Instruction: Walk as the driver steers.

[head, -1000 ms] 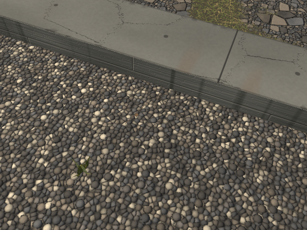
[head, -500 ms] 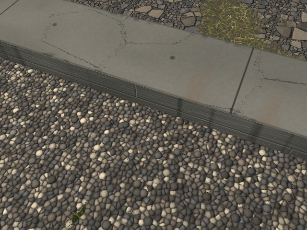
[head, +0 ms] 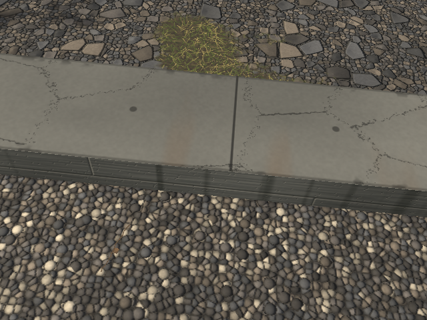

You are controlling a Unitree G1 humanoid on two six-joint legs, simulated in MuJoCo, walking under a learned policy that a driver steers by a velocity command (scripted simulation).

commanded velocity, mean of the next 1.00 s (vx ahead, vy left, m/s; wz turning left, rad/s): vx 0.00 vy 0.00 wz -0.38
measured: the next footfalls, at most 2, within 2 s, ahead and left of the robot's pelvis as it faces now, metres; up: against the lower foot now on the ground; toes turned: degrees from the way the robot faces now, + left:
right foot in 0.18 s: +0.03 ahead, -0.14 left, +0.00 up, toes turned -8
left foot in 0.62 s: +0.10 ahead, +0.07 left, +0.00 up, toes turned -23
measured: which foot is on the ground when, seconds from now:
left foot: down 0.00-0.18, up 0.20-0.60, down 0.62-1.00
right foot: up 0.00-0.16, down 0.18-0.64, up 0.66-0.88, down 0.90-1.00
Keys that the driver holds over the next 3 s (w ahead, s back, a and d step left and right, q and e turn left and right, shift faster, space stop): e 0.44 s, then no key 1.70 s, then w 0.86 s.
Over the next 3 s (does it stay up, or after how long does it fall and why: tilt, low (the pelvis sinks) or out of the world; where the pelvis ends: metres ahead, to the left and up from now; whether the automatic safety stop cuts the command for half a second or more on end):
stays up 0.30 -0.19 0.00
